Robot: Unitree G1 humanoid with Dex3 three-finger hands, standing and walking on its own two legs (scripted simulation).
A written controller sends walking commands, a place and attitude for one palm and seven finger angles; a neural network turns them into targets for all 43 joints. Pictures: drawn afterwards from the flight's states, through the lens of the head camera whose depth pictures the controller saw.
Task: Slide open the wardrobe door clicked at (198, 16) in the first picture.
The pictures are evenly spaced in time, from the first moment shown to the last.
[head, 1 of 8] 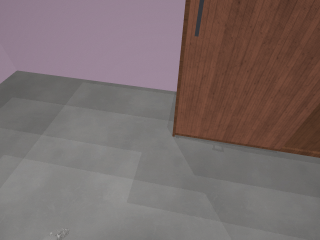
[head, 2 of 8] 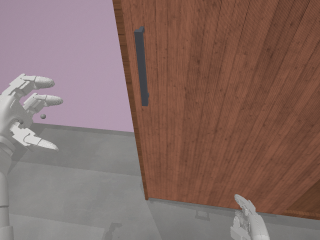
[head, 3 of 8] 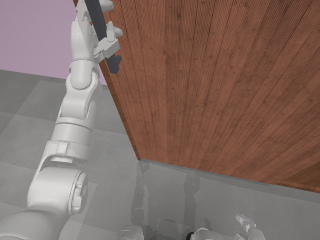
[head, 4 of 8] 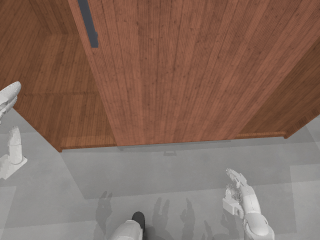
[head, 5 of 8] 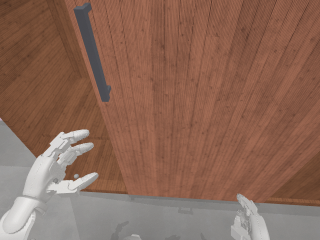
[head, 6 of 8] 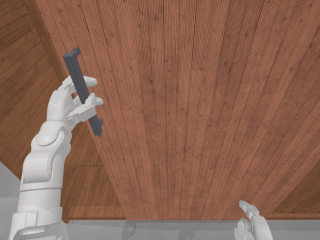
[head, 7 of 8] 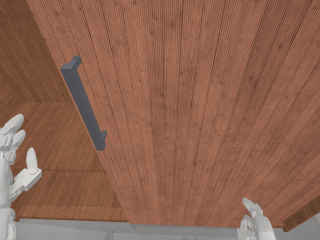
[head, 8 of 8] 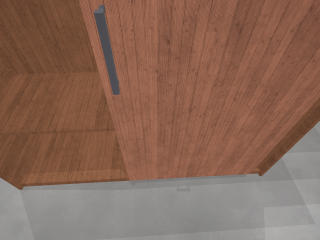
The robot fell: no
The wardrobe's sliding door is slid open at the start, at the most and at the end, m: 0.00 0.68 0.68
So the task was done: yes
